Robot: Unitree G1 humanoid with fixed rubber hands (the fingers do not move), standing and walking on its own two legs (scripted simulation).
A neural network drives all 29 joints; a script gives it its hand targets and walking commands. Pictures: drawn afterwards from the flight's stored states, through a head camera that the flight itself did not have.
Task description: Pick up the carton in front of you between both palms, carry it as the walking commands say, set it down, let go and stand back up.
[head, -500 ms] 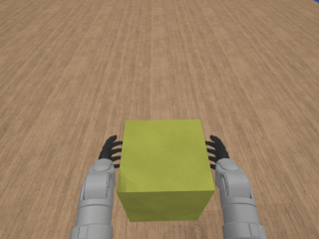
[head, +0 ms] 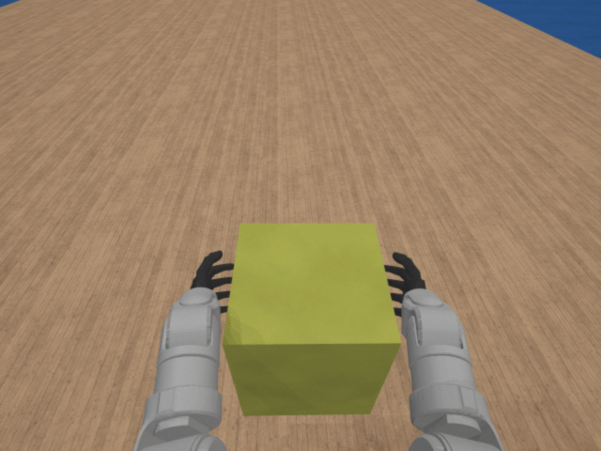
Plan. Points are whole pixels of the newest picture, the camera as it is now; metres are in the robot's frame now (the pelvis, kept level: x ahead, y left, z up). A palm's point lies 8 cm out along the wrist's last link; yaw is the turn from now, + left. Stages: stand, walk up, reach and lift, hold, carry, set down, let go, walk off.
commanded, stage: set down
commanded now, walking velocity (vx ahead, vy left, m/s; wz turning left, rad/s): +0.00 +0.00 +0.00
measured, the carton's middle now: (307, 322) +0.31 +0.00 -0.03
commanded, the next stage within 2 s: none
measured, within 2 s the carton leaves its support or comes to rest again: neither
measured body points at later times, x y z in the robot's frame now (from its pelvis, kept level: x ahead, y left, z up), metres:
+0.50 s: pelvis +0.00 -0.01 -0.05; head +0.20 +0.00 +0.35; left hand +0.37 +0.17 -0.13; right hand +0.39 -0.13 -0.14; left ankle +0.05 +0.12 -0.74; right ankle +0.03 -0.13 -0.74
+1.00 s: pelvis -0.03 -0.01 -0.17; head +0.23 +0.01 +0.19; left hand +0.42 +0.19 -0.26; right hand +0.46 -0.11 -0.27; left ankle +0.05 +0.12 -0.74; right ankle +0.03 -0.13 -0.74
